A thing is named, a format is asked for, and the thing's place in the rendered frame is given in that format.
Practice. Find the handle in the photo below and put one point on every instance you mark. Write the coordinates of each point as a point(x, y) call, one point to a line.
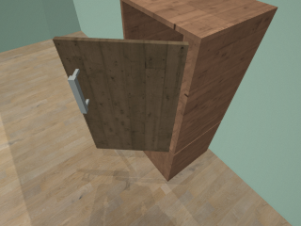
point(77, 92)

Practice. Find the cupboard door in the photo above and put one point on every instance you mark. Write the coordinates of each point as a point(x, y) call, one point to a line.
point(133, 87)

